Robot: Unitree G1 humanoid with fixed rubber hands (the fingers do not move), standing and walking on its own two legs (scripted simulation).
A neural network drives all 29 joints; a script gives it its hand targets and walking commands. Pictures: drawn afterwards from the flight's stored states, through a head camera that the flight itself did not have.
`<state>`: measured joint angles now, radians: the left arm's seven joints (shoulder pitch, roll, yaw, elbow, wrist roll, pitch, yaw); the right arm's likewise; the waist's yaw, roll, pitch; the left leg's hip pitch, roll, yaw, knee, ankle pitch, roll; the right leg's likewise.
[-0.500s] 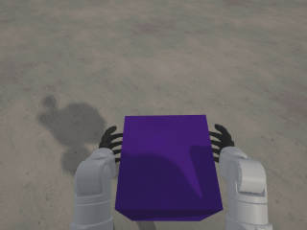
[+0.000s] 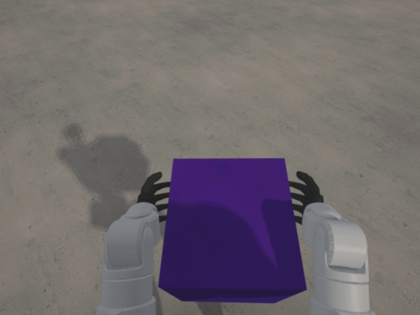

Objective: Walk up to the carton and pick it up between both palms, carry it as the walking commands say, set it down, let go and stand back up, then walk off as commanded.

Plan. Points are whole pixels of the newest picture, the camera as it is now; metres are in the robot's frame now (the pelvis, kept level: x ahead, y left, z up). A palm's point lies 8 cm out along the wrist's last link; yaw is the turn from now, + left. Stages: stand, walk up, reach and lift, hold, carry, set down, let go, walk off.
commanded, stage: carry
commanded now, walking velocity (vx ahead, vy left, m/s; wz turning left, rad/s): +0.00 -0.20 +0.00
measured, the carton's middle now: (228, 237) +0.26 -0.01 -0.01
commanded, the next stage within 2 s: none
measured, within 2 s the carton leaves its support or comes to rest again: neither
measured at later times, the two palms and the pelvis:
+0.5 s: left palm (218, 229) +0.24 +0.01 +0.09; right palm (395, 232) +0.23 -0.28 +0.08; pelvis -0.04 -0.12 +0.00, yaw +0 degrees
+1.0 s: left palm (295, 251) +0.19 -0.11 +0.09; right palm out of the picture +0.19 -0.39 +0.09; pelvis -0.09 -0.25 +0.00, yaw -1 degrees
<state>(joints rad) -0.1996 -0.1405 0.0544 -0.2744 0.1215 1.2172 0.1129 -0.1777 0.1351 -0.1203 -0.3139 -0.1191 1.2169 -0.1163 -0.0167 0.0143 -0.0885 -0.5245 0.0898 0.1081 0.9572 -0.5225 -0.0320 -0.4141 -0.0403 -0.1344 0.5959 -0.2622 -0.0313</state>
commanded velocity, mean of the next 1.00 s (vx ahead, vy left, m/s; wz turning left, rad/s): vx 0.00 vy -0.20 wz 0.00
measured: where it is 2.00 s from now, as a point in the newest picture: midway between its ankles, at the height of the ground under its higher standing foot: outside the picture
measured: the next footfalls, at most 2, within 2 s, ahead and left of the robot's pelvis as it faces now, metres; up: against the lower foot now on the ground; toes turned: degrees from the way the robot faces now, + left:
left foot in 0.08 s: +0.04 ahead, +0.08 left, +0.00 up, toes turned +10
right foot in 0.38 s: +0.02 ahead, -0.24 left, +0.00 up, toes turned -8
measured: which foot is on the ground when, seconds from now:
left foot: up 0.00-0.06, down 0.08-0.40, up 0.42-0.64, down 0.66-0.98, up 1.00-1.00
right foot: down 0.00-0.08, up 0.10-0.36, down 0.38-0.66, up 0.68-0.96, down 0.98-1.00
